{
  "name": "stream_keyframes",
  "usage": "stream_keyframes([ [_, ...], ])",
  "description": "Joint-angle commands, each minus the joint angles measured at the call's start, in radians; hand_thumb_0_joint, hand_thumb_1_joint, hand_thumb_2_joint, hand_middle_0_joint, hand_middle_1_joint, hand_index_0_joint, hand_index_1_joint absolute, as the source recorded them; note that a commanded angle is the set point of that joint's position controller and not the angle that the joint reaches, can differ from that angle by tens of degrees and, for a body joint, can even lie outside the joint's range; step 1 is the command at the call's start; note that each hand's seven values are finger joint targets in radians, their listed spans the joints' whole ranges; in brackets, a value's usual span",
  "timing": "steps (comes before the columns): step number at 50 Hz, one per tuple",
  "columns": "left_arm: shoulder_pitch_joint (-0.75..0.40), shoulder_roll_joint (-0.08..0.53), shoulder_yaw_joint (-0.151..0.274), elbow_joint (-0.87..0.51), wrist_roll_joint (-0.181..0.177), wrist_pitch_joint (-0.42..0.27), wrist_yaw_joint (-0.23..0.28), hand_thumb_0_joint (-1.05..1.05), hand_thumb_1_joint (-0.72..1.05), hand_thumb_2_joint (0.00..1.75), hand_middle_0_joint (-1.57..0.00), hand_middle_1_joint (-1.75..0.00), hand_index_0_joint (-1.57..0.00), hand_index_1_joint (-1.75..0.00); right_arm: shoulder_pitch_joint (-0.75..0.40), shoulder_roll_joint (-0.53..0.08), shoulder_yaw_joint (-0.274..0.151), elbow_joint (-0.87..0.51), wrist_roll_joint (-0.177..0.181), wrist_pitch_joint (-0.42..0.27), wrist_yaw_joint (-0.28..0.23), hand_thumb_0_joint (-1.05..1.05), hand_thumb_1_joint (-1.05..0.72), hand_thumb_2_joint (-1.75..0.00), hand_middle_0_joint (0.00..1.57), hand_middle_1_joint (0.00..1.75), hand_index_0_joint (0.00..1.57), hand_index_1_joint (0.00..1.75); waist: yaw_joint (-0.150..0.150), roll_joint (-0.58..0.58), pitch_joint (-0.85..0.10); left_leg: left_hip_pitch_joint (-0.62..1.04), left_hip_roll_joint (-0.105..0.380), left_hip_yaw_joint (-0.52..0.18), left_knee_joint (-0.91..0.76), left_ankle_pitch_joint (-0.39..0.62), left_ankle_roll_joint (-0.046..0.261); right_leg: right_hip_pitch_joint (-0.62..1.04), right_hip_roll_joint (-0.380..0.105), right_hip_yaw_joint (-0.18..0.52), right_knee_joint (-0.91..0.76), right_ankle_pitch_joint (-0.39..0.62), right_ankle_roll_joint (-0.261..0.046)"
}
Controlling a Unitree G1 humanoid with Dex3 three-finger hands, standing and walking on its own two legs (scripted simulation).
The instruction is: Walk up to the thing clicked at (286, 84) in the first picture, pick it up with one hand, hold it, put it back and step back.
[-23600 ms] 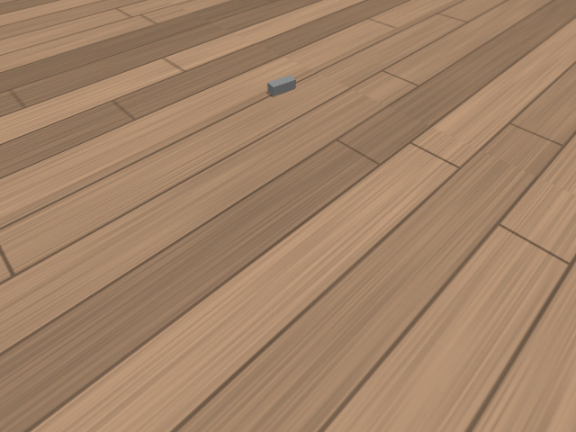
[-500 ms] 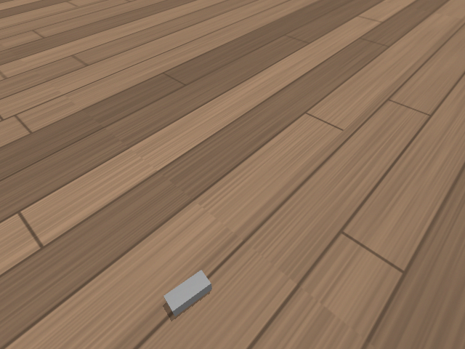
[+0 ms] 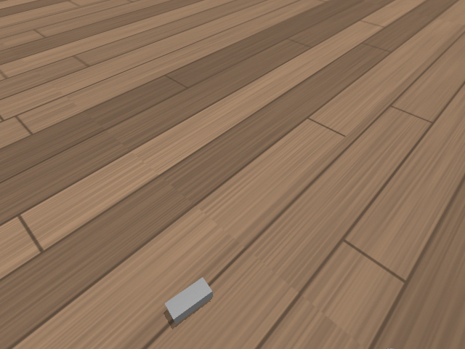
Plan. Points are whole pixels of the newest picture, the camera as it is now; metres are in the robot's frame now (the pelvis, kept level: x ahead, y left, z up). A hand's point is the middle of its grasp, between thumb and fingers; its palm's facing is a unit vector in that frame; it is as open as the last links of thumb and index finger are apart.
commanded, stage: walk up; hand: left
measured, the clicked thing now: (189, 299) +0.47 +0.20 -0.75
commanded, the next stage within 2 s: stand in 0.06 s
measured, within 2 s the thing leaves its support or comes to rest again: neither
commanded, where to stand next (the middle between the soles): +0.13 +0.01 m, yaw -1 degrees
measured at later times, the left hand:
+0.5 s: hand out of the picture +0.06 +0.23 -0.15, palm faces -0.02 -0.94 -0.34, open 7.4 cm
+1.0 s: hand out of the picture +0.07 +0.22 -0.15, palm faces -0.02 -0.94 -0.35, open 7.4 cm
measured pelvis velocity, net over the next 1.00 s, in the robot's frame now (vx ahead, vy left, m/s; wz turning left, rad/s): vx -0.01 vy -0.03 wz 0.01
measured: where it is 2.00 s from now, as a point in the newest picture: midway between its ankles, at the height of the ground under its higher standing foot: outside the picture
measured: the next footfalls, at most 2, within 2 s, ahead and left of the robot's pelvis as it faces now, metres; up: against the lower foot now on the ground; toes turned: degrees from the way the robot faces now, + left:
left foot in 1.34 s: -0.05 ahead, +0.11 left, +0.00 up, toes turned +0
right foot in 1.74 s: -0.11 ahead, -0.11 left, +0.00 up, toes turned -1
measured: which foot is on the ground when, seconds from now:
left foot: down 0.00-1.00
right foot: down 0.00-1.00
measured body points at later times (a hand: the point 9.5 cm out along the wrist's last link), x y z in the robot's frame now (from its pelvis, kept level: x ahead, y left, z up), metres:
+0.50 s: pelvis -0.01 -0.02 +0.00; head +0.00 -0.02 +0.45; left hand +0.06 +0.28 -0.13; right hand +0.07 -0.32 -0.13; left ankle -0.01 +0.11 -0.74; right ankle +0.03 -0.15 -0.74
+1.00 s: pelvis -0.01 -0.03 +0.00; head -0.01 -0.03 +0.45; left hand +0.07 +0.27 -0.13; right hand +0.06 -0.33 -0.13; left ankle -0.01 +0.11 -0.74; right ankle +0.03 -0.15 -0.74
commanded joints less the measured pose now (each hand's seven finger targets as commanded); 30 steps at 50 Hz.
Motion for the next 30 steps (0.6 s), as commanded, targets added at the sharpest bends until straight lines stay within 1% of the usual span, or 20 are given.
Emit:
stream_keyframes([
  [1, -0.049, 0.203, 0.04, -0.041, 0.007, -0.022, 0.01, 0.0, 0.9, 0.9, -0.2, -0.3, -0.2, -0.3, -0.036, -0.212, -0.044, -0.039, 0.001, -0.018, -0.008, 0.0, -0.9, -0.9, 0.2, 0.3, 0.2, 0.3, -0.008, 0.008, -0.08, -0.011, 0.135, -0.085, -0.114, 0.166, 0.013, 0.068, -0.084, 0.061, -0.052, 0.143, -0.043],
  [2, -0.048, 0.203, 0.04, -0.043, 0.008, -0.021, 0.01, 0.0, 0.9, 0.9, -0.2, -0.3, -0.2, -0.3, -0.045, -0.214, -0.043, -0.041, -0.001, -0.018, -0.007, 0.0, -0.9, -0.9, 0.2, 0.3, 0.2, 0.3, -0.005, 0.011, -0.073, -0.02, 0.135, -0.083, -0.12, 0.142, 0.014, 0.066, -0.083, 0.058, -0.059, 0.135, -0.04],
  [3, -0.043, 0.198, 0.038, -0.04, 0.015, -0.021, 0.01, 0.0, 0.9, 0.9, -0.2, -0.3, -0.2, -0.3, -0.044, -0.205, -0.035, -0.045, -0.001, -0.024, -0.008, 0.0, -0.9, -0.9, 0.2, 0.3, 0.2, 0.3, -0.008, -0.01, -0.082, -0.023, 0.147, -0.115, -0.127, 0.195, 0.01, 0.095, -0.076, 0.057, -0.05, 0.144, -0.039],
  [4, -0.046, 0.203, 0.04, -0.041, 0.015, -0.021, 0.01, 0.0, 0.9, 0.9, -0.2, -0.3, -0.2, -0.3, -0.04, -0.202, -0.035, -0.043, -0.002, -0.027, -0.008, 0.0, -0.9, -0.9, 0.2, 0.3, 0.2, 0.3, -0.007, -0.017, -0.075, -0.029, 0.142, -0.11, -0.133, 0.194, 0.004, 0.093, -0.077, 0.061, -0.058, 0.129, -0.038],
  [5, -0.031, 0.197, 0.038, -0.04, 0.015, -0.022, 0.009, 0.0, 0.9, 0.9, -0.2, -0.3, -0.2, -0.3, -0.048, -0.21, -0.037, -0.042, -0.003, -0.029, -0.007, 0.0, -0.9, -0.9, 0.2, 0.3, 0.2, 0.3, -0.004, -0.009, -0.095, 0.014, 0.143, -0.103, -0.122, 0.215, 0.006, 0.081, -0.08, 0.063, -0.064, 0.152, -0.04],
  [8, -0.026, 0.199, 0.037, -0.043, 0.014, -0.025, 0.008, 0.0, 0.9, 0.9, -0.2, -0.3, -0.2, -0.3, -0.046, -0.207, -0.037, -0.039, -0.001, -0.032, -0.005, 0.0, -0.9, -0.9, 0.2, 0.3, 0.2, 0.3, -0.007, -0.011, -0.104, 0.025, 0.139, -0.099, -0.119, 0.232, 0.001, 0.091, -0.083, 0.063, -0.074, 0.175, -0.041],
  [9, -0.028, 0.2, 0.037, -0.045, 0.013, -0.023, 0.008, 0.0, 0.9, 0.9, -0.2, -0.3, -0.2, -0.3, -0.043, -0.212, -0.038, -0.036, 0.0, -0.031, -0.007, 0.0, -0.9, -0.9, 0.2, 0.3, 0.2, 0.3, -0.009, -0.002, -0.091, 0.009, 0.138, -0.1, -0.131, 0.189, -0.001, 0.086, -0.081, 0.067, -0.08, 0.138, -0.04],
  [10, -0.04, 0.208, 0.041, -0.049, 0.013, -0.023, 0.009, 0.0, 0.9, 0.9, -0.2, -0.3, -0.2, -0.3, -0.036, -0.209, -0.037, -0.037, -0.003, -0.032, -0.007, 0.0, -0.9, -0.9, 0.2, 0.3, 0.2, 0.3, -0.014, 0.003, -0.09, -0.008, 0.138, -0.1, -0.135, 0.189, -0.002, 0.107, -0.083, 0.065, -0.075, 0.142, -0.042],
  [11, -0.029, 0.201, 0.039, -0.047, 0.012, -0.023, 0.008, 0.0, 0.9, 0.9, -0.2, -0.3, -0.2, -0.3, -0.047, -0.209, -0.035, -0.034, -0.002, -0.03, -0.007, 0.0, -0.9, -0.9, 0.2, 0.3, 0.2, 0.3, -0.004, 0.013, -0.079, -0.015, 0.139, -0.103, -0.143, 0.16, -0.001, 0.098, -0.081, 0.067, -0.081, 0.122, -0.041],
  [12, -0.036, 0.213, 0.041, -0.051, 0.014, -0.022, 0.009, 0.0, 0.9, 0.9, -0.2, -0.3, -0.2, -0.3, -0.041, -0.205, -0.036, -0.037, -0.004, -0.03, -0.007, 0.0, -0.9, -0.9, 0.2, 0.3, 0.2, 0.3, -0.012, 0.002, -0.094, -0.004, 0.137, -0.099, -0.142, 0.175, -0.002, 0.103, -0.085, 0.066, -0.076, 0.132, -0.047],
  [13, -0.024, 0.204, 0.041, -0.046, 0.011, -0.021, 0.008, 0.0, 0.9, 0.9, -0.2, -0.3, -0.2, -0.3, -0.044, -0.209, -0.036, -0.031, -0.002, -0.029, -0.007, 0.0, -0.9, -0.9, 0.2, 0.3, 0.2, 0.3, -0.005, 0.012, -0.073, -0.017, 0.135, -0.103, -0.149, 0.125, -0.004, 0.088, -0.08, 0.069, -0.089, 0.089, -0.044],
  [17, -0.025, 0.214, 0.041, -0.052, 0.013, -0.023, 0.007, 0.0, 0.9, 0.9, -0.2, -0.3, -0.2, -0.3, -0.026, -0.201, -0.035, -0.026, -0.003, -0.027, -0.005, 0.0, -0.9, -0.9, 0.2, 0.3, 0.2, 0.3, -0.013, 0.003, -0.08, -0.021, 0.131, -0.097, -0.144, 0.113, -0.004, 0.093, -0.085, 0.073, -0.095, 0.083, -0.049],
  [18, -0.012, 0.213, 0.041, -0.05, 0.014, -0.023, 0.007, 0.0, 0.9, 0.9, -0.2, -0.3, -0.2, -0.3, -0.026, -0.199, -0.035, -0.024, -0.003, -0.026, -0.005, 0.0, -0.9, -0.9, 0.2, 0.3, 0.2, 0.3, -0.008, -0.001, -0.076, -0.009, 0.129, -0.096, -0.141, 0.093, -0.005, 0.073, -0.083, 0.075, -0.102, 0.06, -0.048],
  [19, -0.016, 0.21, 0.04, -0.049, 0.014, -0.021, 0.006, 0.0, 0.9, 0.9, -0.2, -0.3, -0.2, -0.3, -0.022, -0.201, -0.034, -0.021, -0.003, -0.025, -0.005, 0.0, -0.9, -0.9, 0.2, 0.3, 0.2, 0.3, -0.012, 0.009, -0.058, -0.03, 0.128, -0.098, -0.147, 0.058, -0.005, 0.068, -0.08, 0.076, -0.107, 0.034, -0.046],
  [20, -0.004, 0.215, 0.04, -0.052, 0.015, -0.023, 0.007, 0.0, 0.9, 0.9, -0.2, -0.3, -0.2, -0.3, -0.023, -0.202, -0.036, -0.022, -0.004, -0.026, -0.004, 0.0, -0.9, -0.9, 0.2, 0.3, 0.2, 0.3, -0.009, 0.002, -0.084, 0.001, 0.129, -0.094, -0.136, 0.089, -0.003, 0.067, -0.086, 0.08, -0.108, 0.059, -0.05],
  [24, -0.012, 0.214, 0.042, -0.057, 0.014, -0.023, 0.007, 0.0, 0.9, 0.9, -0.2, -0.3, -0.2, -0.3, 0.004, -0.202, -0.031, -0.016, -0.005, -0.027, -0.005, 0.0, -0.9, -0.9, 0.2, 0.3, 0.2, 0.3, -0.017, 0.004, -0.085, -0.016, 0.136, -0.097, -0.138, 0.119, -0.003, 0.091, -0.086, 0.079, -0.094, 0.103, -0.051],
  [25, -0.014, 0.215, 0.043, -0.056, 0.011, -0.021, 0.007, 0.0, 0.9, 0.9, -0.2, -0.3, -0.2, -0.3, 0.004, -0.198, -0.029, -0.013, -0.005, -0.026, -0.006, 0.0, -0.9, -0.9, 0.2, 0.3, 0.2, 0.3, -0.014, 0.001, -0.073, -0.026, 0.133, -0.099, -0.143, 0.099, -0.006, 0.084, -0.082, 0.078, -0.094, 0.073, -0.052],
  [26, -0.004, 0.209, 0.041, -0.057, 0.013, -0.021, 0.007, 0.0, 0.9, 0.9, -0.2, -0.3, -0.2, -0.3, -0.009, -0.206, -0.033, -0.018, -0.006, -0.026, -0.006, 0.0, -0.9, -0.9, 0.2, 0.3, 0.2, 0.3, -0.011, 0.005, -0.085, -0.003, 0.133, -0.095, -0.133, 0.108, -0.004, 0.07, -0.085, 0.081, -0.1, 0.081, -0.053],
  [28, 0.007, 0.204, 0.038, -0.052, 0.013, -0.018, 0.006, 0.0, 0.9, 0.9, -0.2, -0.3, -0.2, -0.3, 0.0, -0.205, -0.032, -0.014, -0.004, -0.022, -0.005, 0.0, -0.9, -0.9, 0.2, 0.3, 0.2, 0.3, -0.012, -0.002, -0.05, -0.019, 0.128, -0.096, -0.136, 0.048, -0.005, 0.038, -0.074, 0.081, -0.117, -0.01, -0.049],
  [30, 0.008, 0.214, 0.04, -0.055, 0.015, -0.019, 0.006, 0.0, 0.9, 0.9, -0.2, -0.3, -0.2, -0.3, 0.013, -0.204, -0.031, -0.014, -0.004, -0.02, -0.004, 0.0, -0.9, -0.9, 0.2, 0.3, 0.2, 0.3, -0.012, -0.015, -0.044, -0.027, 0.126, -0.093, -0.13, 0.026, -0.001, 0.031, -0.079, 0.09, -0.127, -0.039, -0.05],
])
